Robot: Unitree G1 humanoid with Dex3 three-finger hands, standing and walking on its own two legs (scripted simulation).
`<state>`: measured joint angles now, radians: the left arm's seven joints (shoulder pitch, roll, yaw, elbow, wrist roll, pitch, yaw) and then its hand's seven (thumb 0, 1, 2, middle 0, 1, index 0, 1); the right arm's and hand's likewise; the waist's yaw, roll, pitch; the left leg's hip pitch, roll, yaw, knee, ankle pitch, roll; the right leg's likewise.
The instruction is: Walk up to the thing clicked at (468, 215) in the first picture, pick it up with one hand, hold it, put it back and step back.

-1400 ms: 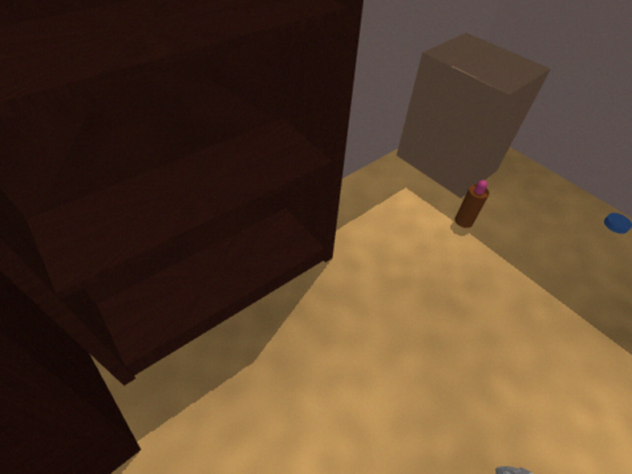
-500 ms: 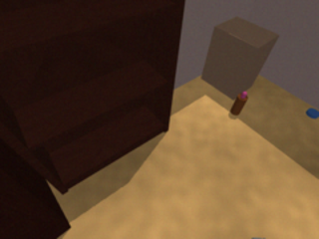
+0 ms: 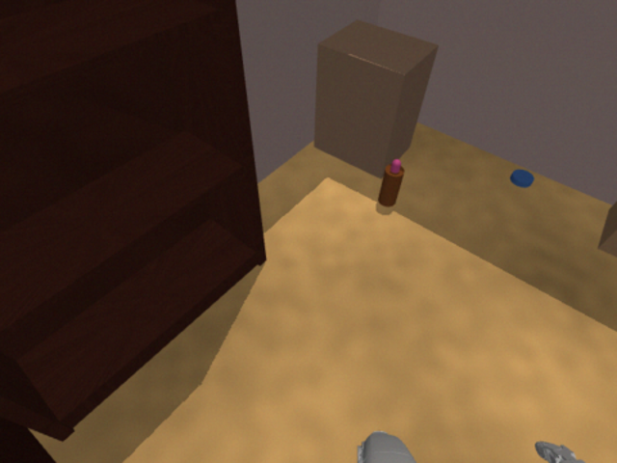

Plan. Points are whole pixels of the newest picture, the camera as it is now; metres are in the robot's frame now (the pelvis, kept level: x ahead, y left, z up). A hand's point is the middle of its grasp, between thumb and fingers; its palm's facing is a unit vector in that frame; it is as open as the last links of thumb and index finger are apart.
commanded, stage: walk up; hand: left
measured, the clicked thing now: (391, 181) +1.26 -0.39 -0.65
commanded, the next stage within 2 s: none
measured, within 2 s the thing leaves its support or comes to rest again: neither
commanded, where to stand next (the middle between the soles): +0.80 -0.43 m, yaw -30 degrees
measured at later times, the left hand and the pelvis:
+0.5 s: hand (208, 354) +0.31 +0.17 -0.17, palm faces -0.29 -0.91 -0.29, open 7.4 cm; pelvis +0.19 -0.07 -0.02, yaw -16 degrees
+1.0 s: hand (324, 205) +0.62 -0.04 -0.13, palm faces -0.47 -0.81 -0.35, open 7.4 cm; pelvis +0.38 -0.20 -0.01, yaw -27 degrees
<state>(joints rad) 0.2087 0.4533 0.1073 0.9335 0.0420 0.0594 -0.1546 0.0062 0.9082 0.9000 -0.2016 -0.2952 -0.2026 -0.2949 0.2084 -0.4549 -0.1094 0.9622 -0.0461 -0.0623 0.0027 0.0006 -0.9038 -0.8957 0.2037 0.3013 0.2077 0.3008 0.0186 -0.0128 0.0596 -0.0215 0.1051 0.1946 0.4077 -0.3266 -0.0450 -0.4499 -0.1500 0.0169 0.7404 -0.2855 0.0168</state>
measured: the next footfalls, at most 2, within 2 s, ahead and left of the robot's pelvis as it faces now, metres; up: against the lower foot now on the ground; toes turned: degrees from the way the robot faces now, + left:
right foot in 0.06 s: +0.14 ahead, -0.20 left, +0.00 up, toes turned -9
left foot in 0.44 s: +0.31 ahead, +0.01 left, +0.00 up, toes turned -8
